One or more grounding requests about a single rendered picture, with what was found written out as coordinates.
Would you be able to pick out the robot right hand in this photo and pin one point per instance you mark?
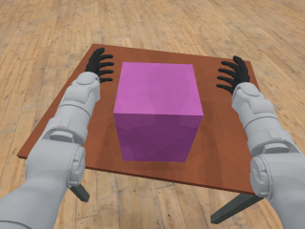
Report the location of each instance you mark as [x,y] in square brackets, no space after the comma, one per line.
[239,75]

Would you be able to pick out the robot right upper arm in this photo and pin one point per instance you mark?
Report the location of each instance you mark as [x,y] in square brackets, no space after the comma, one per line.
[280,178]

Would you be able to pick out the left robot forearm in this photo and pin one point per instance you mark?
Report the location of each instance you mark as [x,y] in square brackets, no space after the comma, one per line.
[73,114]

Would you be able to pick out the right robot forearm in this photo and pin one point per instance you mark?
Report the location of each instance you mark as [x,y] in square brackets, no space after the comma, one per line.
[260,122]

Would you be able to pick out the carton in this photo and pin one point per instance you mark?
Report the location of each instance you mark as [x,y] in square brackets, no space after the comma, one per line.
[157,111]

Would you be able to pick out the robot left hand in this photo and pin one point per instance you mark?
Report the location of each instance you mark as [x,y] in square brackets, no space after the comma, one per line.
[94,66]

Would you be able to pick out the robot left upper arm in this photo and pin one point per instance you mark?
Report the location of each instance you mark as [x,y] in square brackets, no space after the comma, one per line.
[54,167]

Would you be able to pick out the table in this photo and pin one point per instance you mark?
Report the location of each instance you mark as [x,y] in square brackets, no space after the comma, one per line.
[219,158]

